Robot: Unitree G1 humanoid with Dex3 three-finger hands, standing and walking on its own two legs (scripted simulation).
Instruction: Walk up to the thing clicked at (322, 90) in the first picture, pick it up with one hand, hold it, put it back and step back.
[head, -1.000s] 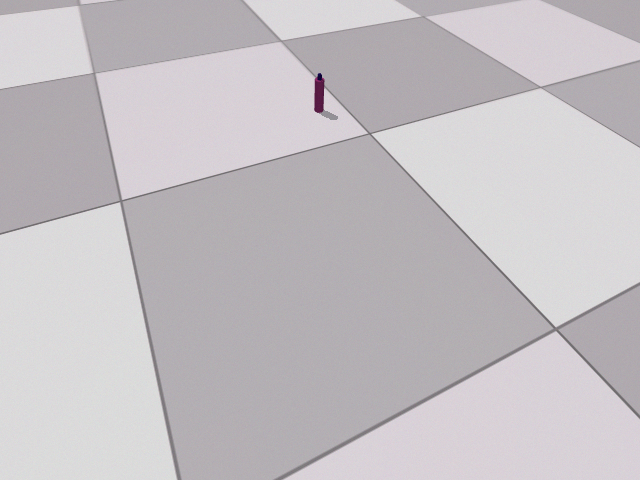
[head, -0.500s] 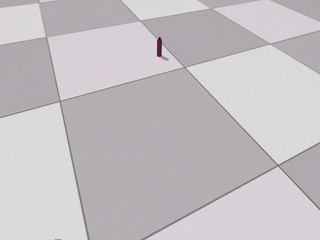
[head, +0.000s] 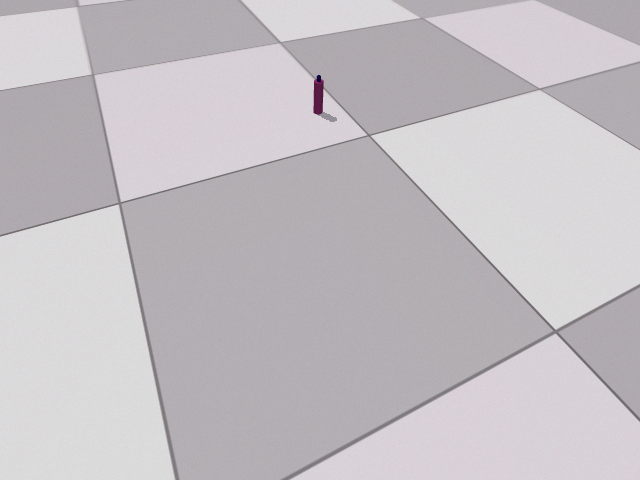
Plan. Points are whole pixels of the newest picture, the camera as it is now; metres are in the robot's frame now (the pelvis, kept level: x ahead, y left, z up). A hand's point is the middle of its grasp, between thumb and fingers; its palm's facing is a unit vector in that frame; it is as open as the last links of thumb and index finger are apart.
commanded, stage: stand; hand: left
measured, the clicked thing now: (318, 94) +2.14 +0.10 -0.67
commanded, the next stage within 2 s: walk up in 0.12 s
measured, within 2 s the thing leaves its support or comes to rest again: neither
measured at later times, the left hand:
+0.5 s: hand out of the picture +0.11 +0.34 -0.17, palm faces +0.00 -0.93 -0.36, open 7.4 cm
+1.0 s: hand (213, 237) +0.57 +0.25 -0.15, palm faces -0.10 -0.95 -0.31, open 7.4 cm
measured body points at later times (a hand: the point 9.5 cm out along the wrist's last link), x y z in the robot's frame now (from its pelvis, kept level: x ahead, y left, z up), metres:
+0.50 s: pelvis +0.10 +0.05 -0.02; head +0.10 +0.07 +0.43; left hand +0.11 +0.39 -0.15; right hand +0.21 -0.29 -0.10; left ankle +0.13 +0.16 -0.75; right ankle -0.01 -0.10 -0.73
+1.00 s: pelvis +0.38 +0.02 -0.03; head +0.41 +0.01 +0.41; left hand +0.58 +0.30 -0.12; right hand +0.36 -0.30 -0.16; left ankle +0.20 +0.16 -0.66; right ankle +0.49 -0.09 -0.75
